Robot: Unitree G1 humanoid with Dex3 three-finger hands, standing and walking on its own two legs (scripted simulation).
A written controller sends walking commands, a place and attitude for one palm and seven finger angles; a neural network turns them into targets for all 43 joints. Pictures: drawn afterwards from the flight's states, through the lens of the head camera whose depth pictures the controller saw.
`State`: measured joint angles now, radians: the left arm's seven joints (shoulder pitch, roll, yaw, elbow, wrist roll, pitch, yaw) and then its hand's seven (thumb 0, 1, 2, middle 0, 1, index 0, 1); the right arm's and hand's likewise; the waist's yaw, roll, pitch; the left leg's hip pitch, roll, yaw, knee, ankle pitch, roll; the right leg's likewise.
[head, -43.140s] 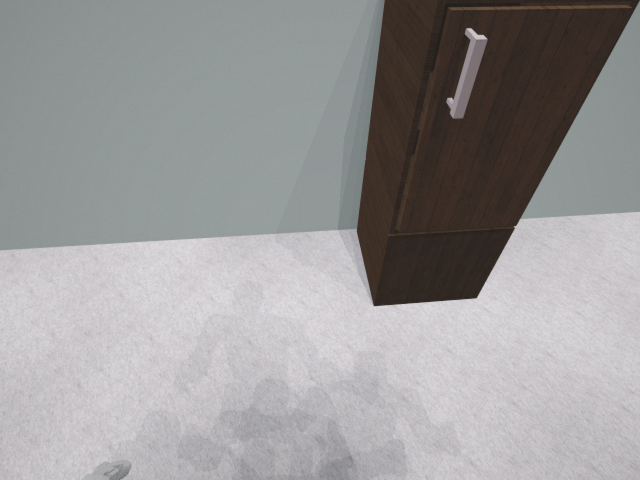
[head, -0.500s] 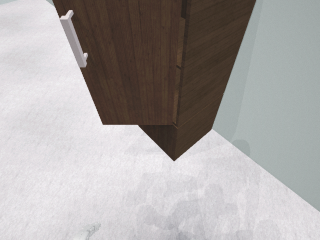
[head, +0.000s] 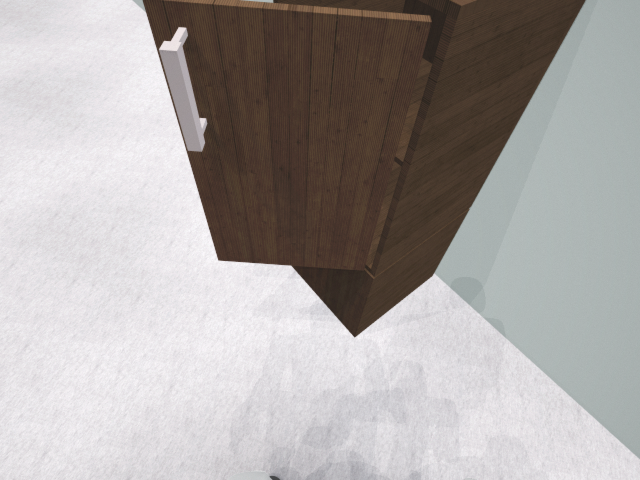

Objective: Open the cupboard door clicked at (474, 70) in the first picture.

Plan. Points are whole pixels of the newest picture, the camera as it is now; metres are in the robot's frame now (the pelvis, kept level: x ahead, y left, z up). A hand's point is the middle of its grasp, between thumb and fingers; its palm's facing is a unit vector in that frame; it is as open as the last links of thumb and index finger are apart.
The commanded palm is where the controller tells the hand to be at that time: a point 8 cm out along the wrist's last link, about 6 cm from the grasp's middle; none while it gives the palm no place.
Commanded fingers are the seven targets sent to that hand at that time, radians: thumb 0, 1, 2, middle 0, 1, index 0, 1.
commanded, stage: come to a stop and stand still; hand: left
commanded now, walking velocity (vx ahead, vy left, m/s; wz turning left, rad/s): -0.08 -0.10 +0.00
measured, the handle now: (188, 93) +0.57 +0.24 +0.14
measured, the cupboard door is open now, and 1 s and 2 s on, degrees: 48 48 48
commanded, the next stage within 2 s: look again from close up in 0.54 s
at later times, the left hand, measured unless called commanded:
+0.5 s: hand out of the picture -0.01 +0.13 -0.17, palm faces +0.05 -0.98 -0.20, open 7.3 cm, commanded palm none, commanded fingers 0.00 0.90 0.90 -0.20 -0.30 -0.20 -0.30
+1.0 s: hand out of the picture -0.04 +0.18 -0.18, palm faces +0.02 -0.98 -0.20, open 7.3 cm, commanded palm none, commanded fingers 0.00 0.90 0.90 -0.20 -0.30 -0.20 -0.30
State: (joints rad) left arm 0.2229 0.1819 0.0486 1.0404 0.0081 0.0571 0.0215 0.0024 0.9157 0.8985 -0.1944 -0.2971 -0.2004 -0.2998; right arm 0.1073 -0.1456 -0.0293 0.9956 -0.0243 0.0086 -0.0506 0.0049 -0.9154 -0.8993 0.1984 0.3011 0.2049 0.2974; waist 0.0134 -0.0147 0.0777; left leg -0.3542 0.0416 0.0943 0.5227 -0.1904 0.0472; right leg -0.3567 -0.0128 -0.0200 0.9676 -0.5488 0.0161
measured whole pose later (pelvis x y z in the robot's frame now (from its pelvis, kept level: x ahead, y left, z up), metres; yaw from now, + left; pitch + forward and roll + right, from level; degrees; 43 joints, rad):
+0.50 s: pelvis -0.02 -0.04 +0.00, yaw +1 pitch +0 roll +0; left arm 0.26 0.15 0.02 1.08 0.01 -0.01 0.02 0.01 0.93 0.90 -0.20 -0.30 -0.21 -0.30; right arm 0.30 -0.21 -0.04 1.12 -0.02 0.03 -0.01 0.01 -0.91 -0.90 0.20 0.30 0.20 0.30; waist -0.01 0.02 0.03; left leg -0.22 0.01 0.04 0.48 -0.25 -0.01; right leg -0.15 -0.03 -0.06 0.48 -0.34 0.01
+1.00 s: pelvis -0.06 +0.00 +0.00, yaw +0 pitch -2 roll -1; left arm 0.30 0.18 0.00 1.03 0.02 0.01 0.03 0.00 0.91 0.90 -0.19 -0.30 -0.20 -0.30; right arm 0.23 -0.17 -0.01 0.99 -0.02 0.00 -0.02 0.00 -0.93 -0.90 0.20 0.30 0.21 0.30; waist 0.01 -0.01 0.00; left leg -0.27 -0.03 0.09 0.55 -0.26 0.08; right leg -0.19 -0.08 -0.01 0.53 -0.31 0.04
